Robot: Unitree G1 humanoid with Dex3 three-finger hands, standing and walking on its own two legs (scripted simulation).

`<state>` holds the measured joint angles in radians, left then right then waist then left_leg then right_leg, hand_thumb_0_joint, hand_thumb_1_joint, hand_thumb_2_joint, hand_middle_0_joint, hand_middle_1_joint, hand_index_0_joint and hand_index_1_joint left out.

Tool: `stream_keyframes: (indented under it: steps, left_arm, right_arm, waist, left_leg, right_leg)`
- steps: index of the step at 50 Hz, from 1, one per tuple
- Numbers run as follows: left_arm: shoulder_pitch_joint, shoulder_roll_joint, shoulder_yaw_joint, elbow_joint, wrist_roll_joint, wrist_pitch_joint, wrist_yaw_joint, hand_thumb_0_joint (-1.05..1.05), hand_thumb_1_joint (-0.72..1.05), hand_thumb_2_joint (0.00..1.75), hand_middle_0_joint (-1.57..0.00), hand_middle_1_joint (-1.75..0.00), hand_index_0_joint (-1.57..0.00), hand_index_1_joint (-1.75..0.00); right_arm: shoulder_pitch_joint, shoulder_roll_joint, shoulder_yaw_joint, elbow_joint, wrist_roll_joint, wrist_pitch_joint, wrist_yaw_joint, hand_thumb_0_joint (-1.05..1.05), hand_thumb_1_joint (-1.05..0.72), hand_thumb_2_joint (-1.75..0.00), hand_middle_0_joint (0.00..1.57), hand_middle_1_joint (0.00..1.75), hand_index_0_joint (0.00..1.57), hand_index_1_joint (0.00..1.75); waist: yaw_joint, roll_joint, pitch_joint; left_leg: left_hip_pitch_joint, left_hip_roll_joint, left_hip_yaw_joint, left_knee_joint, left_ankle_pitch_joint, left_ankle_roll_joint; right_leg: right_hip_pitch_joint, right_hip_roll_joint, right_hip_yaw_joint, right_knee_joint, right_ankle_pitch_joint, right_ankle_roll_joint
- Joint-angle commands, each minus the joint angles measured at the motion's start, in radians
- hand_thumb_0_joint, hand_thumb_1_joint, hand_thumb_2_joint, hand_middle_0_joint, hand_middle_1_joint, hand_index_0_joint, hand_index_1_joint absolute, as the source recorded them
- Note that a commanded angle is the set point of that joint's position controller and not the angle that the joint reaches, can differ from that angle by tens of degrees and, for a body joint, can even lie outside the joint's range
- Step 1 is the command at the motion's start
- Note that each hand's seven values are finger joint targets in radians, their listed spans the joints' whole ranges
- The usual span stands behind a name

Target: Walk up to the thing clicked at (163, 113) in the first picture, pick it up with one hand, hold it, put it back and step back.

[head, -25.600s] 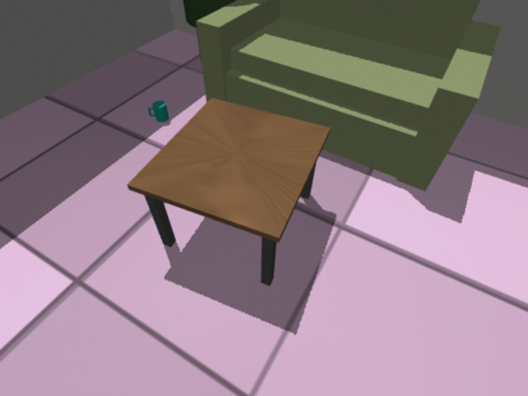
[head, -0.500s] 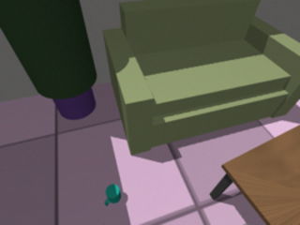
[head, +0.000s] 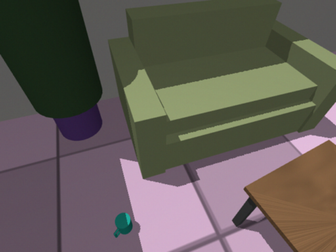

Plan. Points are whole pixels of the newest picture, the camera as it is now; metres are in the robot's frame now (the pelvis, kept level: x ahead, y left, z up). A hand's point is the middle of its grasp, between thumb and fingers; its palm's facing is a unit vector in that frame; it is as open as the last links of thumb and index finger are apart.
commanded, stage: walk up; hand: left
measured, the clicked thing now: (122, 226) +0.41 +0.24 -0.73
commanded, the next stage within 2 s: stand in 0.58 s
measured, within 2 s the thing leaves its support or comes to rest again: neither
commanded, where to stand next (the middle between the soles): +0.03 -0.01 m, yaw +0 degrees
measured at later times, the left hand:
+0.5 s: hand out of the picture +0.08 +0.25 -0.16, palm faces -0.01 -0.95 -0.32, open 7.4 cm
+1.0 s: hand out of the picture +0.07 +0.25 -0.15, palm faces -0.02 -0.94 -0.35, open 7.4 cm
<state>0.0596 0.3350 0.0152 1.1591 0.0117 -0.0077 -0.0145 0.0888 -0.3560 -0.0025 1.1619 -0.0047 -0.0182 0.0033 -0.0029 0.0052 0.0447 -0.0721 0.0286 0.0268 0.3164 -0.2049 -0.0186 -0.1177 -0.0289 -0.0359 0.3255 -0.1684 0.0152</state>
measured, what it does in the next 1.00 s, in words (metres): stands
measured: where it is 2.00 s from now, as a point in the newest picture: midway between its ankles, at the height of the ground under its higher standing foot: outside the picture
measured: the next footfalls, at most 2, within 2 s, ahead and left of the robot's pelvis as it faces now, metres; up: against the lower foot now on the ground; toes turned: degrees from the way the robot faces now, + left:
none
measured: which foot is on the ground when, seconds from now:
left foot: down 0.00-1.00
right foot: down 0.00-1.00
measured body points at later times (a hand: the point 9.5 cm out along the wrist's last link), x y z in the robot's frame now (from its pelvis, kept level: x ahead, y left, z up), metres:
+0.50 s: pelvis +0.00 +0.00 +0.00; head +0.00 +0.00 +0.45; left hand +0.08 +0.30 -0.13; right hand +0.07 -0.30 -0.13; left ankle -0.02 +0.13 -0.75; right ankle +0.01 -0.13 -0.75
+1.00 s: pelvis -0.01 +0.00 +0.00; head +0.00 -0.01 +0.45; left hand +0.07 +0.30 -0.13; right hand +0.07 -0.30 -0.13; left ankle -0.02 +0.13 -0.75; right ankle +0.01 -0.13 -0.75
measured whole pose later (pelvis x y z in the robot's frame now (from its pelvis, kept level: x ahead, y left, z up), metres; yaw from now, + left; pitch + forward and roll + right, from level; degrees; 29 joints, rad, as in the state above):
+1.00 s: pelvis -0.01 +0.00 +0.00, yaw +0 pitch -2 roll +0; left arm 0.09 0.35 0.00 1.15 0.01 -0.01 -0.01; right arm 0.09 -0.35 0.00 1.15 -0.01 -0.01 0.01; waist 0.00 0.01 0.04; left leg -0.07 0.03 0.03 0.30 -0.18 -0.02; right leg -0.12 -0.03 -0.04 0.31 -0.15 0.01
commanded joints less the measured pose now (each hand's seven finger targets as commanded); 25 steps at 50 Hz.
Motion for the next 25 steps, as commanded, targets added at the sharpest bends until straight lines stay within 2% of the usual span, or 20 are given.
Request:
stream_keyframes:
  steps: [1,7,25]
  left_arm:
    - [-0.053,0.220,0.039,-0.064,-0.002,-0.018,0.017,0.00,0.90,0.90,-0.20,-0.30,-0.20,-0.30]
    - [-0.050,0.216,0.039,-0.072,0.001,-0.018,0.017,0.00,0.90,0.90,-0.20,-0.30,-0.20,-0.30]
    - [-0.023,0.211,0.040,-0.079,-0.001,-0.015,0.015,0.00,0.90,0.90,-0.20,-0.30,-0.20,-0.30]
  right_arm:
    - [-0.049,-0.210,-0.038,-0.071,-0.001,-0.022,-0.014,0.00,-0.90,-0.90,0.20,0.30,0.20,0.30]
    - [-0.042,-0.211,-0.040,-0.075,-0.004,-0.019,-0.014,0.00,-0.90,-0.90,0.20,0.30,0.20,0.30]
    - [-0.022,-0.206,-0.042,-0.083,-0.005,-0.022,-0.015,0.00,-0.90,-0.90,0.20,0.30,0.20,0.30]
  waist:
    - [0.000,-0.018,-0.089]
    - [-0.003,-0.013,-0.071]
    - [0.004,-0.011,-0.064]
  left_leg:
    - [-0.024,0.101,-0.072,-0.045,0.182,0.031]
    - [-0.041,0.096,-0.069,-0.044,0.124,0.036]
    - [-0.019,0.101,-0.072,-0.057,0.139,0.036]
  right_leg:
    - [0.050,-0.101,0.088,-0.039,0.178,-0.027]
    - [0.039,-0.097,0.091,-0.051,0.131,-0.031]
    - [0.022,-0.091,0.099,-0.035,0.143,-0.032]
